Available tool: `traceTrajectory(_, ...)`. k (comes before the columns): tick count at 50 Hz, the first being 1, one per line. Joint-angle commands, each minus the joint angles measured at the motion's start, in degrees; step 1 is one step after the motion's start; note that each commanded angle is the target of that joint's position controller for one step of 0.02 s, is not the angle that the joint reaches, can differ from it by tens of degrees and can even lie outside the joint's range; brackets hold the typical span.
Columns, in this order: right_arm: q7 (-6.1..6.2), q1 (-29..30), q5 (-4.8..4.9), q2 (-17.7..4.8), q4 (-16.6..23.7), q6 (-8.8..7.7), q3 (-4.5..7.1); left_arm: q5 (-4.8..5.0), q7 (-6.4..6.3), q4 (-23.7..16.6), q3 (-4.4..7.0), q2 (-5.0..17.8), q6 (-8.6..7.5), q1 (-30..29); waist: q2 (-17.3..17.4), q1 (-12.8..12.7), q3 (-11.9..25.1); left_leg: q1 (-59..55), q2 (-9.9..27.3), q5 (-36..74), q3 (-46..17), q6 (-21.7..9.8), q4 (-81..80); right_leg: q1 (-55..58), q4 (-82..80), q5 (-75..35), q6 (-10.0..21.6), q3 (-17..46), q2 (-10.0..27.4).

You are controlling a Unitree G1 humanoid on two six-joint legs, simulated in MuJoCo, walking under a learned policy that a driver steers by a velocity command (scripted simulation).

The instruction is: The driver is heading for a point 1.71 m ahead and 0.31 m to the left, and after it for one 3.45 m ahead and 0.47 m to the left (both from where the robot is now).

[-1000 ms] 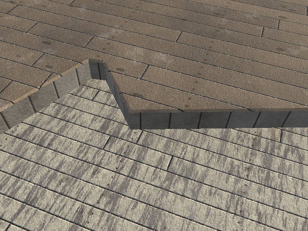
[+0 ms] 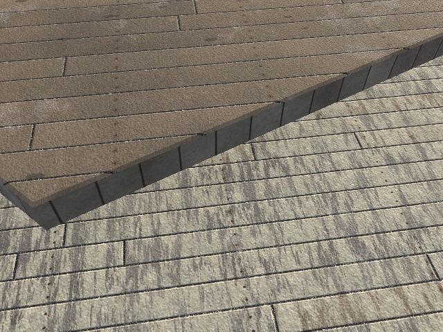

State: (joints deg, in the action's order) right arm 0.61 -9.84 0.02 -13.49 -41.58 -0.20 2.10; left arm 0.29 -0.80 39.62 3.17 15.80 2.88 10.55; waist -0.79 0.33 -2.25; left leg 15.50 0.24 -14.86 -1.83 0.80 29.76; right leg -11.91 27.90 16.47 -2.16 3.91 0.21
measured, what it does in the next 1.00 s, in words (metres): walks ahead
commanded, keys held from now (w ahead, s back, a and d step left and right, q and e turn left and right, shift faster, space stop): no key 0.30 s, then w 0.70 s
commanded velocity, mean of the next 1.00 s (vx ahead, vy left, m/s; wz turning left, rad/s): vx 0.24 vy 0.00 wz -0.03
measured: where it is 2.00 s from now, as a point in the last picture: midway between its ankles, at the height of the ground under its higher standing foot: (222, 238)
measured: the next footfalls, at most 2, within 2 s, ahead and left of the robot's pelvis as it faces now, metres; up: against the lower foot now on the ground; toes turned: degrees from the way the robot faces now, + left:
right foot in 1.04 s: +0.46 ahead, -0.10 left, +0.00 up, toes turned -1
left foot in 1.52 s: +0.69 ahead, +0.12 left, +0.00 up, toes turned +5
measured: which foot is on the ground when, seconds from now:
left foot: down 0.00-1.00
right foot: down 0.00-0.56, up 0.58-1.00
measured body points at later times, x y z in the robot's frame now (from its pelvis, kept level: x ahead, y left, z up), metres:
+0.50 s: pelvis +0.03 -0.01 +0.00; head +0.03 +0.00 +0.45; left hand +0.10 +0.26 -0.13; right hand +0.13 -0.28 -0.11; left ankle +0.02 +0.11 -0.72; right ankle -0.02 -0.13 -0.73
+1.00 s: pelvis +0.24 +0.01 -0.01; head +0.28 +0.02 +0.44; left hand +0.50 +0.21 -0.08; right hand +0.17 -0.26 -0.13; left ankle +0.05 +0.11 -0.73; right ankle +0.42 -0.11 -0.71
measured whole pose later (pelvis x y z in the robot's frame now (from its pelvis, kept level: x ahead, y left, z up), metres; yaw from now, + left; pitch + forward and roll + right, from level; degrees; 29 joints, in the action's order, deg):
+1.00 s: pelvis +0.24 +0.01 -0.01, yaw +1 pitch +2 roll +0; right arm 0.6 -27.1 0.7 -14.7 -53.3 -3.6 1.4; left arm 1.3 3.2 36.9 1.4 13.6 -5.0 -1.2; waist -1.8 6.0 -2.5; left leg -10.3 -1.6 -21.8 0.5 -2.1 9.5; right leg -33.9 29.8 -1.0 2.4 -1.7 1.1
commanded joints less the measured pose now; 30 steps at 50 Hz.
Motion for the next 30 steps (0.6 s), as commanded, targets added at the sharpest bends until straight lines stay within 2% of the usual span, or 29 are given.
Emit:
traceTrajectory(1, -0.55, -4.23, -1.45, -5.17, 2.71, -2.22, 0.91, -1.27, -0.48, -2.79, 2.18, 10.44, -0.83, 0.20, -7.36, 3.91, 8.37, 0.13, 2.32, 4.02, -1.35, -0.94, -3.78, 7.55, -3.80, -19.53, 6.25, 6.91, 7.92)
traceTrajectory(2, -0.37, -0.64, -2.02, -6.52, 2.51, -2.27, 0.90, -1.28, 0.14, -3.54, 1.33, 6.19, -1.17, -1.35, -6.34, 1.32, 7.27, -3.87, 2.11, 2.76, -0.73, 1.34, -3.46, 2.14, -5.07, -10.68, 7.78, 7.37, 7.16)
traceTrajectory(3, -0.30, 1.45, -1.65, -7.40, 2.32, -2.13, 1.22, -1.77, 0.41, -3.21, 0.73, 4.43, -1.58, -1.50, -4.83, 0.61, 5.28, -4.17, 1.84, 3.99, -0.51, 1.94, -3.17, 0.34, -5.82, -6.19, 6.76, 6.75, 5.77)
traceTrajectory(5, 0.25, 1.40, -1.19, -7.16, 1.72, -1.45, 1.27, -1.58, 0.38, -2.62, 0.70, 5.15, -2.42, -1.12, -4.88, 0.33, 2.66, -3.97, 1.79, 5.96, -0.56, 1.67, -2.61, -1.67, -6.10, -5.24, 5.17, 5.92, 4.44)
traceTrajectory(7, 0.54, 0.37, -0.93, -7.04, 0.95, -1.21, 1.32, -1.34, 0.16, -1.93, 0.35, 4.60, -3.04, 0.05, -4.58, 0.54, 1.53, -4.07, 2.10, 6.77, -0.88, 1.44, -3.00, -2.51, -5.82, -6.20, 4.70, 5.59, 4.07)
traceTrajectory(15, 1.12, -1.27, -0.60, -7.11, -3.06, -0.97, 1.53, -1.07, 0.02, -0.47, -0.11, 3.73, -3.51, 0.96, -0.99, 0.33, 1.69, -5.03, 2.46, 8.82, -1.01, 2.46, -3.42, -1.39, -5.15, -9.23, 5.05, 5.05, 3.20)
traceTrajectory(16, 1.21, -2.03, -0.57, -6.79, -3.81, -0.86, 1.45, -0.99, -0.06, 0.18, -0.06, 3.78, -3.43, 1.99, -1.38, 0.18, 3.09, -5.33, 1.53, 5.22, 0.20, 2.51, -2.63, -0.58, -5.86, -4.06, 5.39, 4.91, 2.84)
traceTrajectory(17, 1.32, -2.02, -0.30, -6.62, -4.25, -0.80, 1.46, -0.72, -0.20, 0.55, 0.26, 4.62, -3.20, 2.65, -2.44, -0.34, 2.61, -3.56, -0.08, -0.60, 2.16, 2.38, -0.28, -0.56, -7.23, 5.23, 6.47, 6.05, 3.01)
traceTrajectory(18, 1.36, -1.16, 0.04, -6.62, -4.07, -0.97, 1.52, -0.37, -0.28, 0.80, 0.88, 6.53, -2.92, 3.85, -4.65, -1.42, 0.83, 0.67, -1.63, -6.23, 4.29, 2.09, 3.72, -0.68, -9.86, 16.69, 8.49, 9.62, 4.88)
traceTrajectory(19, 1.28, 0.49, 0.41, -6.63, -3.17, -1.46, 1.53, -0.14, -0.34, 1.04, 1.32, 8.17, -2.81, 5.24, -7.34, -2.49, -1.87, 6.32, -1.95, -9.29, 4.94, 1.47, 7.58, -0.58, -13.46, 25.67, 11.16, 15.56, 8.63)
traceTrajectory(20, 1.10, 2.53, 0.94, -6.73, -2.07, -2.26, 1.53, 0.11, -0.43, 1.35, 1.57, 9.10, -3.05, 6.56, -9.21, -3.42, -4.69, 10.07, -1.00, -10.88, 3.79, 0.29, 10.81, -1.48, -16.36, 29.50, 13.73, 21.40, 12.24)
traceTrajectory(21, 0.76, 3.64, 1.46, -6.98, -1.31, -3.17, 1.64, 0.22, -0.59, 1.71, 1.59, 9.09, -3.59, 7.22, -10.14, -3.56, -6.49, 13.45, 0.63, -12.52, 1.78, -1.16, 13.98, -1.12, -17.90, 28.59, 15.49, 25.16, 14.84)
traceTrajectory(23, -0.39, 3.35, 2.09, -7.25, -1.09, -4.79, 1.73, 0.58, -0.65, 1.92, 1.51, 8.12, -4.61, 6.98, -10.06, -2.97, -6.22, 17.54, 3.11, -16.12, -0.12, -3.90, 14.59, 3.51, -17.59, 21.84, 16.50, 25.67, 16.87)
traceTrajectory(24, -0.99, 2.49, 2.16, -7.08, -1.51, -5.41, 1.62, 0.98, -0.56, 1.68, 1.51, 7.98, -4.73, 5.77, -8.63, -2.13, -5.25, 15.17, 3.38, -14.87, 0.32, -4.88, 10.49, 4.02, -16.78, 18.14, 15.62, 22.90, 15.96)
traceTrajectory(25, -1.44, 0.07, 2.07, -6.79, -2.86, -5.85, 1.59, 1.38, -0.39, 1.21, 1.53, 8.13, -4.65, 3.53, -7.21, -0.38, -3.52, 7.94, 2.33, -8.97, 2.06, -5.33, 4.58, 1.51, -15.52, 13.44, 14.11, 18.39, 13.63)
traceTrajectory(26, -1.73, -4.83, 1.69, -6.63, -5.37, -6.07, 1.82, 1.64, -0.23, 0.76, 1.51, 8.16, -4.40, 1.26, -6.20, 2.32, -1.17, -3.21, 0.10, 0.62, 4.54, -5.01, -1.63, -3.21, -13.13, 9.09, 12.37, 13.49, 10.65)
traceTrajectory(27, -1.80, -10.14, 1.07, -7.35, -7.99, -5.94, 2.41, 1.15, -0.16, 0.65, 1.20, 6.85, -4.35, 0.97, -4.85, 4.30, 1.33, -12.90, -1.61, 4.74, 4.93, -3.91, -1.93, -7.75, -8.64, 5.78, 10.67, 9.67, 7.76)
traceTrajectory(28, -1.58, -16.33, 0.95, -9.58, -9.42, -5.87, 3.15, 0.39, -0.05, -0.12, 0.22, 3.63, -4.65, -0.26, 0.93, 6.72, 3.07, -20.42, 3.89, 0.48, -3.41, -5.25, -5.62, -13.67, 3.18, 3.13, 7.54, 4.01, 3.36)
traceTrajectory(29, -1.67, -21.18, 0.92, -17.26, -9.46, -6.04, 4.77, 0.25, -0.27, -2.98, -0.46, 1.13, -5.58, -0.42, 17.46, 7.28, 4.60, -26.49, 17.69, -9.19, -28.49, -12.85, -15.59, -25.14, 22.66, 10.02, 3.08, -3.27, -4.16)
traceTrajectory(30, -1.99, -19.33, 0.24, -14.49, -8.68, -6.47, 3.73, 1.53, -0.52, -3.11, 0.67, 5.02, -6.52, 0.11, 13.92, 6.19, 2.51, -24.10, 22.34, -16.78, -39.40, -17.53, -19.94, -31.23, 33.48, 17.14, 3.06, 2.05, -2.92)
